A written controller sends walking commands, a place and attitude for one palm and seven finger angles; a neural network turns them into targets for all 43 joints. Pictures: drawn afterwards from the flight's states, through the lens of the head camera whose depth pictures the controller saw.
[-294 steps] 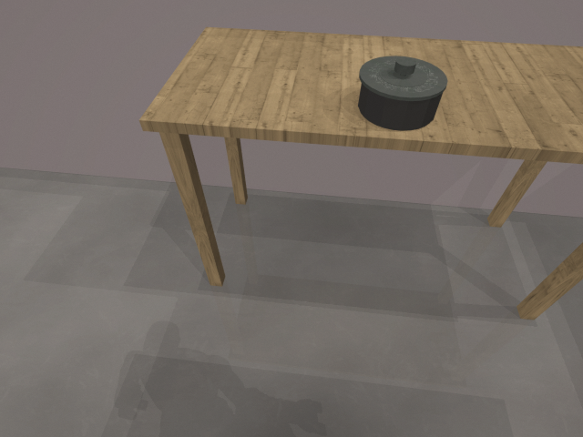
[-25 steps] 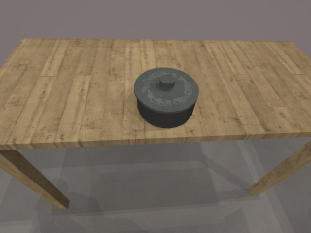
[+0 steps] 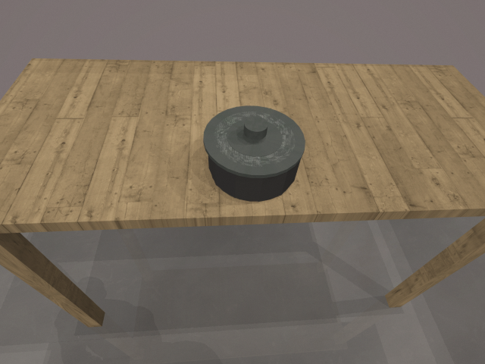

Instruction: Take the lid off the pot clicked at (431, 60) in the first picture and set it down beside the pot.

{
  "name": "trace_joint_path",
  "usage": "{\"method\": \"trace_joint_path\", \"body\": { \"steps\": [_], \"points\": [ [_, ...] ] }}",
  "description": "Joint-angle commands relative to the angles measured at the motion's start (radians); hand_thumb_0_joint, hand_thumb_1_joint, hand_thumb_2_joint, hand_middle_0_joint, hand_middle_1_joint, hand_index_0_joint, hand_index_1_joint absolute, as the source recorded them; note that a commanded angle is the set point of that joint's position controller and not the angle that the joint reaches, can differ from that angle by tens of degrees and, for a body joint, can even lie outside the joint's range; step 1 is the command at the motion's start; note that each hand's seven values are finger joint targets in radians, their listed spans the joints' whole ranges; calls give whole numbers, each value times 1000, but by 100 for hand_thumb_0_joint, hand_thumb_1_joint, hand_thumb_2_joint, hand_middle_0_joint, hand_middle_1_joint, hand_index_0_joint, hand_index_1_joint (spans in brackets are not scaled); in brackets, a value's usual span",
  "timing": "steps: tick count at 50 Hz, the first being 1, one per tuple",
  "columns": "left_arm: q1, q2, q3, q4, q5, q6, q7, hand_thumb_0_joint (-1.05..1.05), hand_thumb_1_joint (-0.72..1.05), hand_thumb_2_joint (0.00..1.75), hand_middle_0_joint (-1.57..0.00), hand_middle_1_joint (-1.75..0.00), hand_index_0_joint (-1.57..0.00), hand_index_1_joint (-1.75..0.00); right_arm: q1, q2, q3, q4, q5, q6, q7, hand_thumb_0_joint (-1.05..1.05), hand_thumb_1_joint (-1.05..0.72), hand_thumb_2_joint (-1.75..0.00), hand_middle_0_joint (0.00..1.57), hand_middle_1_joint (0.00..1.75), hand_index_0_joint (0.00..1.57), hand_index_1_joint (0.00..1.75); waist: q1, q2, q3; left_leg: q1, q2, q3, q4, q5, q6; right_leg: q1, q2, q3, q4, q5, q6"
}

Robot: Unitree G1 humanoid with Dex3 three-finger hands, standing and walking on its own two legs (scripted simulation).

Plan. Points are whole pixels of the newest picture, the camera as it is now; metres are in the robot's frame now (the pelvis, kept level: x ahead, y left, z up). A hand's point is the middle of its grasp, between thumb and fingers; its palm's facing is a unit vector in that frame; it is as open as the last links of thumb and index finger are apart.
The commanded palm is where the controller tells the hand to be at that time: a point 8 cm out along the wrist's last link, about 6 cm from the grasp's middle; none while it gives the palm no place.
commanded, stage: shuffle to correct the standing spot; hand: left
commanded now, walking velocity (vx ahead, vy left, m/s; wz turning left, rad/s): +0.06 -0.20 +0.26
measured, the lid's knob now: (255, 128) +0.49 +0.01 +0.12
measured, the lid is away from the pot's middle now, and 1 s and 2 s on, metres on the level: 0.00 0.00 0.00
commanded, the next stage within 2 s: come to a stop and stand still in 0.90 s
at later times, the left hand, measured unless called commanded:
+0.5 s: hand out of the picture -0.01 +0.09 -0.20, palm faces +0.17 -0.98 -0.14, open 7.4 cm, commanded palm none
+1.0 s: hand out of the picture +0.12 +0.07 -0.18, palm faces +0.11 -0.96 -0.25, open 7.4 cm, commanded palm none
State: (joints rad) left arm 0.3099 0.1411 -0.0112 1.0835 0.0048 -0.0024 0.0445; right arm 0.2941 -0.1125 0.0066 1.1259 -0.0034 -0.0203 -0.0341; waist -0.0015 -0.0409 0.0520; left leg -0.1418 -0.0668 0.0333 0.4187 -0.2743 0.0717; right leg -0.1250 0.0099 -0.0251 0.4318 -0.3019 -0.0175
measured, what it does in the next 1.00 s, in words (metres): steps to the right: left foot, then right foot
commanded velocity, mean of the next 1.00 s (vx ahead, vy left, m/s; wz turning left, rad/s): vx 0.00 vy -0.19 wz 0.08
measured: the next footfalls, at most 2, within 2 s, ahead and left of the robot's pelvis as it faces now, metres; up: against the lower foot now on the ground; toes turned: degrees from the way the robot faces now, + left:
left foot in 0.54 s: +0.07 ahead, +0.04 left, +0.00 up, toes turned +10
right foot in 0.94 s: +0.05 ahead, -0.30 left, +0.00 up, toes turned +4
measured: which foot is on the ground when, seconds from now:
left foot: down 0.00-0.38, up 0.40-0.52, down 0.54-0.94, up 0.96-1.00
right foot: down 0.00-0.56, up 0.58-0.92, down 0.94-1.00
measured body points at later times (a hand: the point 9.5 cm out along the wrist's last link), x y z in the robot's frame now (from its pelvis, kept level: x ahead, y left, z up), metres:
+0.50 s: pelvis +0.04 -0.06 -0.02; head +0.08 -0.02 +0.43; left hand -0.02 +0.14 -0.19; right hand +0.08 -0.28 -0.16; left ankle +0.00 +0.04 -0.72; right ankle -0.05 -0.11 -0.74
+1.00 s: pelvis +0.06 -0.15 -0.02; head +0.12 -0.13 +0.43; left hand +0.12 +0.12 -0.16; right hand +0.16 -0.41 -0.16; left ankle +0.03 +0.00 -0.72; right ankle +0.10 -0.30 -0.74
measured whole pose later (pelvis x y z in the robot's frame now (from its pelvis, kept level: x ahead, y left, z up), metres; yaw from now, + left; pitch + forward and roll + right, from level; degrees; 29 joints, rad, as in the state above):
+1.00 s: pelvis +0.06 -0.15 -0.02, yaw +8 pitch +0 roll -2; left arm 0.18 0.23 0.05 0.88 0.03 0.03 0.01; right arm 0.18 -0.22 -0.09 0.94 -0.02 0.05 -0.03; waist -0.02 0.02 0.12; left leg -0.40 0.10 -0.04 0.88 -0.54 -0.04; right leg -0.31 -0.04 -0.03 0.61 -0.28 0.05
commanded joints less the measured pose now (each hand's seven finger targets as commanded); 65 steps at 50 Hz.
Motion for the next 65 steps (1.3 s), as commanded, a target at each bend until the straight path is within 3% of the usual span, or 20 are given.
{"method": "trace_joint_path", "body": {
  "steps": [1,8,15,21,25,26,27,28,29,34,42,45,47,48,50,56,59,60,61,65],
  "points": [
    [85,59,7,-24,6,-5,-2,0,90,90,-20,-30,-20,-30,57,-114,-29,-29,-3,-9,-7,0,-90,-90,20,30,20,30,4,49,52,-37,219,-244,-122,116,24,-78,-68,9,-15,63,-15],
    [100,55,21,-39,11,-1,0,0,90,90,-20,-30,-20,-30,88,-125,-50,-38,-7,-2,-16,0,-90,-90,20,30,20,30,-2,80,17,-44,242,-300,-64,242,55,-88,-63,-20,35,64,-19],
    [156,70,43,-55,13,4,10,0,90,90,-20,-30,-20,-30,75,-93,-55,-63,-5,3,-22,0,-90,-90,20,30,20,30,11,-30,-42,-185,141,-131,134,277,2,105,-130,32,5,368,-43],
    [193,86,51,-73,27,10,12,0,90,90,-20,-30,-20,-30,-26,-61,-64,-102,-3,19,-29,0,-90,-90,20,30,20,30,39,-79,26,-384,79,20,467,-272,-50,198,-251,114,-29,894,-172],
    [104,111,55,-105,27,8,7,0,90,90,-20,-30,-20,-30,28,-55,-66,-97,-4,21,-27,0,-90,-90,20,30,20,30,-44,-10,25,-176,71,57,230,-121,-40,48,-188,39,87,956,-161],
    [67,130,58,-126,14,6,1,0,90,90,-20,-30,-20,-30,100,-65,-73,-79,-3,19,-25,0,-90,-90,20,30,20,30,-79,-30,-13,-44,83,42,120,54,-28,-14,-145,9,175,902,-105],
    [55,108,59,-141,7,2,-4,0,90,90,-20,-30,-20,-30,159,-113,-80,-73,-11,14,-32,0,-90,-90,20,30,20,30,-107,75,-27,105,207,-131,51,299,41,-179,-86,-28,351,695,-33],
    [42,75,57,-163,-9,2,-3,0,90,90,-20,-30,-20,-30,219,-186,-91,-78,-23,9,-38,0,-90,-90,20,30,20,30,-124,286,-62,157,485,-508,-35,685,219,-355,34,-48,704,-71,34],
    [38,121,67,-183,-3,10,4,0,90,90,-20,-30,-20,-30,195,-217,-92,-101,-18,18,-38,0,-90,-90,20,30,20,30,-108,191,-85,77,567,-571,-53,753,300,-371,27,109,897,-307,16],
    [26,106,79,-197,18,51,-27,0,90,90,-20,-30,-20,-30,-107,-184,-78,-207,-31,-4,-29,0,-90,-90,20,30,20,30,43,134,26,-168,384,-236,-87,380,114,-366,-31,134,819,-155,13],
    [-64,95,66,-243,9,34,-47,0,90,90,-20,-30,-20,-30,-41,-271,-124,-217,-34,28,2,0,-90,-90,20,30,20,30,-28,285,-68,-56,320,-150,-3,324,21,-231,-17,-46,230,-121,52],
    [29,181,85,-210,10,19,-47,0,90,90,-20,-30,-20,-30,-39,-258,-131,-230,-23,36,2,0,-90,-90,20,30,20,30,13,96,-126,-158,226,-57,214,250,-67,10,-41,-17,-38,176,36],
    [64,293,100,-213,29,22,-31,0,90,90,-20,-30,-20,-30,-50,-153,-107,-260,-12,47,4,0,-90,-90,20,30,20,30,39,-283,-148,-411,61,65,527,-355,-116,144,-306,261,-42,638,-114],
    [67,290,92,-227,38,28,-27,0,90,90,-20,-30,-20,-30,-84,-147,-100,-272,-8,53,-3,0,-90,-90,20,30,20,30,56,-246,-128,-404,71,13,654,-427,-97,64,-328,260,-50,638,-183],
    [-31,252,95,-236,43,42,-20,0,90,90,-20,-30,-20,-30,-63,-174,-105,-243,-8,61,-5,0,-90,-90,20,30,20,30,15,-317,-94,-385,93,10,744,-362,-89,-14,-240,193,-36,551,-185],
    [-66,191,57,-223,11,3,3,0,90,90,-20,-30,-20,-30,-1,-83,-55,-189,5,17,16,0,-90,-90,20,30,20,30,-33,12,-73,-15,69,18,57,39,-95,-155,-189,151,25,355,-84],
    [-12,125,45,-198,-7,13,1,0,90,90,-20,-30,-20,-30,-46,-177,-53,-216,-6,2,7,0,-90,-90,20,30,20,30,22,188,-77,-59,288,-178,-61,478,32,-71,-56,46,89,31,16],
    [-12,119,41,-185,-3,18,5,0,90,90,-20,-30,-20,-30,-71,-180,-50,-209,-9,6,6,0,-90,-90,20,30,20,30,29,166,-63,-96,281,-160,-67,454,39,-37,-54,47,87,-20,16],
    [-9,121,40,-168,0,24,6,0,90,90,-20,-30,-20,-30,-96,-169,-48,-205,-8,1,1,0,-90,-90,20,30,20,30,41,301,-37,-104,267,-175,-88,468,42,-45,-63,49,93,-30,19],
    [-1,126,40,-130,7,27,5,0,90,90,-20,-30,-20,-30,-68,-142,-45,-191,-2,3,-8,0,-90,-90,20,30,20,30,35,180,-38,-21,262,-153,-95,523,61,-87,-80,34,136,-64,20]
  ]
}}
